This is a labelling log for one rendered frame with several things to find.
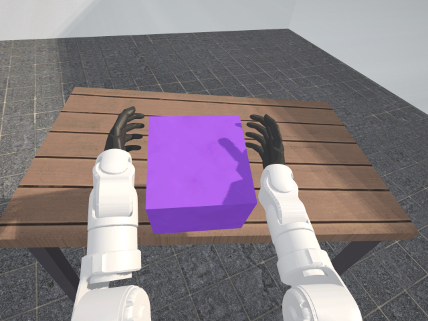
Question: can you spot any carton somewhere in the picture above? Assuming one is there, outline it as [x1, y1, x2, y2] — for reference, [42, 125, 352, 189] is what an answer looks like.
[146, 116, 257, 234]

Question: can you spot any left robot upper arm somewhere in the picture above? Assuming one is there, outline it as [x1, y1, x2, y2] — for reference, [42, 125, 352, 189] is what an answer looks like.
[72, 285, 151, 321]

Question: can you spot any table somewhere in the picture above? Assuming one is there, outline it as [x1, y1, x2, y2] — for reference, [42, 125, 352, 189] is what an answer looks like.
[0, 87, 419, 303]

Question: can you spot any right robot forearm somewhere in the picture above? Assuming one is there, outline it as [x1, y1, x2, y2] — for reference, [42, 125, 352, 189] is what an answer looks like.
[258, 164, 362, 319]

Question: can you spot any left robot forearm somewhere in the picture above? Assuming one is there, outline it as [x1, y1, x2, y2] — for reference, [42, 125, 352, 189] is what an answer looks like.
[71, 148, 141, 321]

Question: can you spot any left robot hand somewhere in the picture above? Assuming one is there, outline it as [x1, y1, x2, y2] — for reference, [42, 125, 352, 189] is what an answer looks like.
[104, 106, 144, 152]

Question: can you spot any right robot hand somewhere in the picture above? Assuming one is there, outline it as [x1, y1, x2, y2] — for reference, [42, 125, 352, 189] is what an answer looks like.
[245, 114, 286, 169]

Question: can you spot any right robot upper arm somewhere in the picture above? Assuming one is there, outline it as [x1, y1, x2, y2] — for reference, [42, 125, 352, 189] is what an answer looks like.
[282, 284, 362, 321]

